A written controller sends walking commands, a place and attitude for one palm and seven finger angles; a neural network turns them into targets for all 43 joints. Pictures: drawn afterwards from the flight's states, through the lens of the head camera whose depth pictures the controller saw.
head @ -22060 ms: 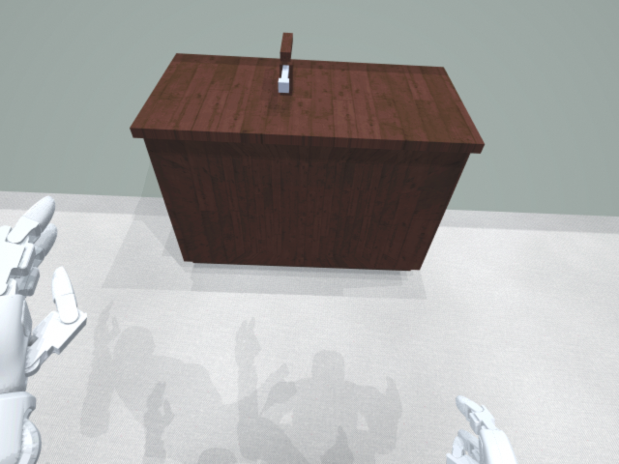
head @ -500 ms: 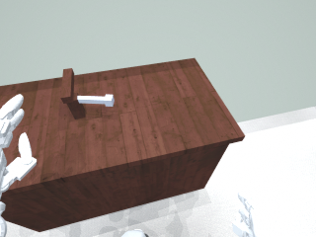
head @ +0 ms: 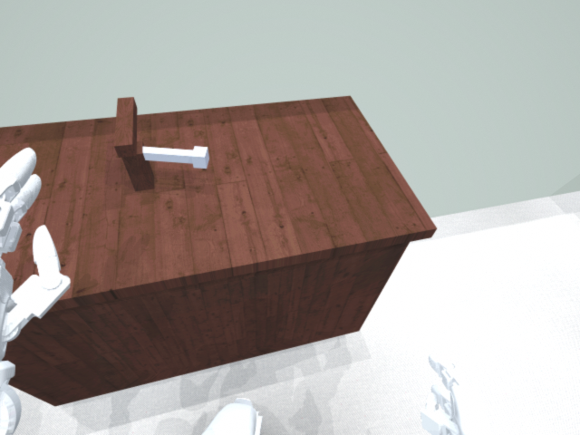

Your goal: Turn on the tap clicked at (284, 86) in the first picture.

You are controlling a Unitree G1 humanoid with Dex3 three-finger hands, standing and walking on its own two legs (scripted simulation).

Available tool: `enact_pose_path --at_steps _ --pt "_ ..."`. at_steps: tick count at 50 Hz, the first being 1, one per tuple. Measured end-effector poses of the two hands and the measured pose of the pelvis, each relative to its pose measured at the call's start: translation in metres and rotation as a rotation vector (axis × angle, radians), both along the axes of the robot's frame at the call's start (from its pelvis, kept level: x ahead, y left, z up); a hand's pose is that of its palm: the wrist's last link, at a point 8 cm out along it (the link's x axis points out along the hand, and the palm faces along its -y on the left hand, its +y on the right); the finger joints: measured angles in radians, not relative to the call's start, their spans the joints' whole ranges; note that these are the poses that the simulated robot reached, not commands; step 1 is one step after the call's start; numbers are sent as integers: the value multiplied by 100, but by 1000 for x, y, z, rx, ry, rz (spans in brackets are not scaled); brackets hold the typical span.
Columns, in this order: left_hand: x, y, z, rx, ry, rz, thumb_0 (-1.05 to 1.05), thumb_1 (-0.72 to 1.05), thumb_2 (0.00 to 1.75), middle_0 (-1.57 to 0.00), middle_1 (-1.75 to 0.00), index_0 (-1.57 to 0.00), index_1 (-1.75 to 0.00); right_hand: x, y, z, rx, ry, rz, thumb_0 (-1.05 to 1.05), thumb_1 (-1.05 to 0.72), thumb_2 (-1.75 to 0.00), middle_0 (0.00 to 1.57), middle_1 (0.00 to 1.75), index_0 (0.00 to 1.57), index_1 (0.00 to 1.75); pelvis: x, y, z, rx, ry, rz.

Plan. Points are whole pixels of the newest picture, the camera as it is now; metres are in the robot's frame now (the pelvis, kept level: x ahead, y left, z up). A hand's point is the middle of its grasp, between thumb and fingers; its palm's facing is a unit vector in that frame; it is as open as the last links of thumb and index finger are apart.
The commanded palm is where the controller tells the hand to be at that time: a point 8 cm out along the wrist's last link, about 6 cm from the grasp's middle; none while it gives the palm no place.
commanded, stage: step back with the hand held close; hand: left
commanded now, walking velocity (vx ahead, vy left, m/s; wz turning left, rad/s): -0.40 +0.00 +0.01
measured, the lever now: (200, 157) +0.55 +0.21 +0.03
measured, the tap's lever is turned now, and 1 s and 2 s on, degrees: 73 73 73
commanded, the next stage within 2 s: stop stepping back and stand still in 0.28 s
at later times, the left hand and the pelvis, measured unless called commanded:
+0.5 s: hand out of the picture +0.10 +0.24 +0.19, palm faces +0.37 -0.86 -0.34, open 7.4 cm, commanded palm +0.04 +0.28 +0.20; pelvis -0.12 +0.00 +0.02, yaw +0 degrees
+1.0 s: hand out of the picture -0.04 +0.24 +0.18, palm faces +0.43 -0.84 -0.33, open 7.4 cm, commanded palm -0.09 +0.28 +0.20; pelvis -0.24 -0.01 +0.01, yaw +3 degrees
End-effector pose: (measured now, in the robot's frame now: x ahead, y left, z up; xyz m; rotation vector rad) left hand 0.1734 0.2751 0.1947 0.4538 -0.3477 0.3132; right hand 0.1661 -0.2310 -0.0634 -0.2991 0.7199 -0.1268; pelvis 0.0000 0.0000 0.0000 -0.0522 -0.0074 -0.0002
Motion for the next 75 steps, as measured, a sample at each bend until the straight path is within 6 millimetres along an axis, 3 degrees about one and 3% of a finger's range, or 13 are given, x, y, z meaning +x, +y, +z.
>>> enact_pose_path --at_steps 6,11,20,26,29,33,39,44,48,55,63,69,75 --pt "-15 14 -2 27 -74 -35 2 89 90 -22 -30 -21 -30 -20 2 -2 -37 -13 -29 1 -90 -90 20 30 20 30 -18 11 -13 -16 -23 -2" --pt "-32 22 5 14 -101 10 2 89 90 -21 -30 -21 -30 -47 15 -2 20 -9 -4 1 -90 -90 20 30 20 30 -43 7 -6 -20 -20 -3" --pt "-95 -6 11 -21 -51 -41 2 89 90 -21 -30 -21 -30 -105 24 -9 83 76 15 1 -90 -90 21 30 20 30 -89 0 7 0 -22 10" --pt "-121 13 7 -13 -29 -2 2 89 90 -22 -30 -21 -30 -132 21 15 41 18 -8 1 -90 -90 21 30 20 30 -123 5 13 65 12 15" --pt "-139 25 4 14 -57 14 2 89 90 -22 -30 -21 -30 -142 14 15 14 -67 -39 1 -90 -90 21 30 20 30 -145 13 -1 67 -1 30" --pt "-168 28 1 16 -12 44 2 89 90 -21 -30 -21 -30 -170 10 17 40 -83 -50 1 -90 -90 20 30 20 30 -170 11 3 86 -24 26" --pt "-216 15 7 42 9 86 2 89 90 -21 -30 -21 -30 -210 3 -4 76 -2 -11 1 -90 -90 20 30 20 30 -192 0 4 55 -21 49" --pt "-243 9 -1 -25 -2 108 2 89 90 -21 -30 -21 -30 -234 -2 -21 78 82 14 1 -90 -90 20 30 20 30 -217 -8 1 33 -46 66" --pt "-252 4 -5 -71 22 94 2 89 90 -21 -30 -21 -30 -252 -2 -10 79 74 -8 1 -90 -90 20 30 20 30 -232 -12 8 59 -13 57" --pt "-267 2 7 4 -18 58 2 89 90 -21 -30 -21 -30 -272 -4 2 56 -35 -48 1 -90 -90 20 30 20 30 -255 -9 6 84 -18 47" --pt "-281 -3 14 34 58 131 2 89 90 -21 -30 -21 -30 -297 -9 -11 132 35 -44 1 -90 -90 20 30 20 30 -261 -22 17 63 -13 51" --pt "-283 -28 0 -6 61 135 2 89 90 -21 -30 -21 -30 -292 -30 -33 111 98 -5 1 -90 -90 21 30 20 30 -268 -41 4 40 -36 71" --pt "-280 -44 5 -25 66 70 2 89 90 -21 -30 -21 -30 -281 -48 -6 63 65 -39 1 -90 -90 20 30 20 30 -265 -46 14 76 -17 66"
